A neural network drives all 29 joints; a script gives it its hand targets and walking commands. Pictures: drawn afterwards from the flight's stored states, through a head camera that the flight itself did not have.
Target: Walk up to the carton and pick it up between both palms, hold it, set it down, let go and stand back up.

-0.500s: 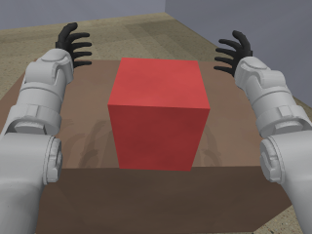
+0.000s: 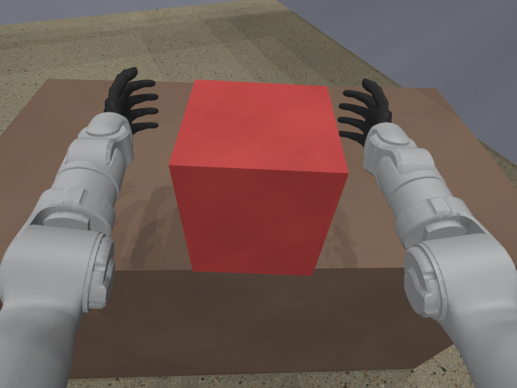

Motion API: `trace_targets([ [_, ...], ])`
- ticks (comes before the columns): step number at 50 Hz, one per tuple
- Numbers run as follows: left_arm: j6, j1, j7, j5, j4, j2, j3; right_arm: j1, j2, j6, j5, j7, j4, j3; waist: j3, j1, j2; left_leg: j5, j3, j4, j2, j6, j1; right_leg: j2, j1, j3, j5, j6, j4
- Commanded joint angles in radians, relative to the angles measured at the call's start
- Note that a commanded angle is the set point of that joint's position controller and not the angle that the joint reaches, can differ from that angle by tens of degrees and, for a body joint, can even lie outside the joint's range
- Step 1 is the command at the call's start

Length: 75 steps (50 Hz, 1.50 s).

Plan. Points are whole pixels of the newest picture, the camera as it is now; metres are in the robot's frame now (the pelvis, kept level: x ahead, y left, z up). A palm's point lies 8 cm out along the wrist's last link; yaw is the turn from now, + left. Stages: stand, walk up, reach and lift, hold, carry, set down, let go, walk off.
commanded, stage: reach and lift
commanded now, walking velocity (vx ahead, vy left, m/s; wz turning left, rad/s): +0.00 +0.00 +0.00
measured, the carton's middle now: (256, 182) +0.44 +0.00 +0.09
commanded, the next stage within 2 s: none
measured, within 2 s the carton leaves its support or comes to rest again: neither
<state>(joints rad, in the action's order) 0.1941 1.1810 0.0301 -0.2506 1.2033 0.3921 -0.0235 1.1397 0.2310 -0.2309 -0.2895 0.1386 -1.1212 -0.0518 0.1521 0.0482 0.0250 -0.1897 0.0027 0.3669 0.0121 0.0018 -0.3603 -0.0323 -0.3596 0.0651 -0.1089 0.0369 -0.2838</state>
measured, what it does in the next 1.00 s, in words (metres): stands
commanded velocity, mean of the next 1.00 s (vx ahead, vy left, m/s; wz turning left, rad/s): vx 0.00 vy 0.00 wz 0.00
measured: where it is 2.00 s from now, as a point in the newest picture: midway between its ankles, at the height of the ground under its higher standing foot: outside the picture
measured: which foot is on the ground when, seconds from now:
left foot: down 0.00-1.00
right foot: down 0.00-1.00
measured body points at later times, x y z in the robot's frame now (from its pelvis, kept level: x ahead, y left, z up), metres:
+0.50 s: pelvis +0.00 +0.00 +0.00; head +0.04 +0.02 +0.44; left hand +0.49 +0.18 +0.16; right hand +0.47 -0.16 +0.16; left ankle -0.02 +0.11 -0.75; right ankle +0.01 -0.10 -0.75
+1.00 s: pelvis +0.00 +0.01 +0.00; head +0.04 +0.03 +0.45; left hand +0.49 +0.16 +0.16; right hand +0.47 -0.15 +0.16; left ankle -0.02 +0.11 -0.75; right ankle +0.01 -0.10 -0.75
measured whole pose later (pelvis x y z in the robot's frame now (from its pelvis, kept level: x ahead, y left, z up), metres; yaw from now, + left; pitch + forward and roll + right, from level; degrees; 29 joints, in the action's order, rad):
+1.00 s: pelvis +0.00 +0.01 +0.00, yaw -1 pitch +12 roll -1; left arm 0.03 1.14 0.10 0.04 1.23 0.19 0.24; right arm 1.09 0.09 -0.07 -0.05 0.18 -1.14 -0.26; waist 0.15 0.03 0.04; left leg -0.20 0.03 0.37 0.01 0.01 -0.38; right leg -0.03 -0.40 0.03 -0.11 0.02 -0.30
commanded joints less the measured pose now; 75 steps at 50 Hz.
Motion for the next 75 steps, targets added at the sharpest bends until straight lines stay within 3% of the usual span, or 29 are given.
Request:
trace_targets([
  [1, -0.084, 0.462, 0.009, 0.014, -0.110, 0.108, 0.032, 0.433, 0.117, 0.066, 0.036, 0.008, 0.142, -0.039, 0.516, -0.008, -0.076, 0.312, 0.003, 0.011, -0.009, -0.050, 0.091, 0.021, 0.304, -0.043, 0.312, -0.042, -0.077],
  [9, -0.164, 0.424, 0.008, 0.031, -0.022, 0.073, 0.038, 0.389, 0.085, 0.127, 0.059, 0.018, 0.088, -0.042, 0.522, -0.010, -0.064, 0.303, 0.008, 0.027, -0.010, -0.054, 0.049, 0.029, 0.284, -0.047, 0.323, -0.048, -0.103],
  [16, -0.212, 0.430, 0.013, 0.043, -0.012, 0.039, 0.036, 0.387, 0.074, 0.169, 0.061, 0.016, 0.071, -0.041, 0.541, -0.009, -0.077, 0.336, 0.010, 0.049, -0.007, -0.067, 0.068, 0.028, 0.239, -0.041, 0.324, -0.045, -0.111],
  [27, -0.213, 0.418, 0.033, 0.102, -0.017, -0.021, 0.085, 0.387, 0.030, 0.178, 0.079, 0.022, 0.054, -0.051, 0.523, -0.017, -0.064, 0.353, 0.014, 0.055, -0.004, -0.066, 0.082, 0.027, 0.235, -0.044, 0.329, -0.048, -0.107],
  [45, -0.198, 0.427, 0.060, 0.267, -0.099, -0.162, 0.228, 0.375, -0.114, 0.174, 0.214, 0.021, 0.099, -0.157, 0.480, -0.026, -0.050, 0.321, 0.043, 0.012, -0.006, -0.053, 0.100, 0.028, 0.290, -0.045, 0.326, -0.055, -0.078],
  [49, -0.199, 0.431, 0.047, 0.318, -0.125, -0.216, 0.269, 0.371, -0.176, 0.180, 0.272, -0.001, 0.115, -0.200, 0.474, -0.026, -0.053, 0.325, 0.049, 0.002, -0.007, -0.052, 0.126, 0.029, 0.298, -0.041, 0.328, -0.056, -0.066],
  [52, -0.195, 0.427, 0.009, 0.414, -0.150, -0.305, 0.352, 0.361, -0.293, 0.189, 0.372, -0.040, 0.137, -0.267, 0.450, -0.033, -0.048, 0.314, 0.063, -0.025, -0.013, -0.046, 0.138, 0.034, 0.354, -0.035, 0.344, -0.062, -0.054],
  [54, -0.189, 0.412, -0.040, 0.516, -0.171, -0.420, 0.433, 0.347, -0.442, 0.200, 0.482, -0.088, 0.171, -0.327, 0.422, -0.042, -0.041, 0.295, 0.078, -0.058, -0.021, -0.038, 0.140, 0.040, 0.433, -0.030, 0.373, -0.072, -0.044],
  [56, -0.171, 0.386, -0.111, 0.601, -0.169, -0.640, 0.453, 0.340, -0.677, 0.208, 0.593, -0.162, 0.209, -0.337, 0.379, -0.050, -0.045, 0.266, 0.089, -0.091, -0.029, -0.030, 0.144, 0.044, 0.521, -0.023, 0.404, -0.079, -0.039],
  [58, -0.142, 0.314, -0.146, 0.634, -0.192, -0.719, 0.457, 0.300, -0.733, 0.216, 0.649, -0.211, 0.258, -0.336, 0.356, -0.064, -0.047, 0.285, 0.096, -0.101, -0.030, -0.030, 0.174, 0.040, 0.576, -0.014, 0.431, -0.081, -0.047],
  [64, -0.056, 0.237, -0.154, 0.621, -0.314, -0.747, 0.429, 0.235, -0.737, 0.219, 0.645, -0.248, 0.273, -0.287, 0.193, -0.061, -0.012, 0.332, 0.102, -0.081, -0.024, -0.031, 0.244, 0.022, 0.516, 0.021, 0.347, -0.101, -0.047],
  [75, 0.014, 0.161, -0.145, 0.597, -0.405, -0.788, 0.332, 0.172, -0.717, 0.236, 0.624, -0.257, 0.230, -0.276, 0.140, -0.044, -0.058, 0.458, 0.092, -0.022, -0.004, -0.056, 0.386, 0.005, 0.381, 0.048, 0.278, -0.101, -0.032],
])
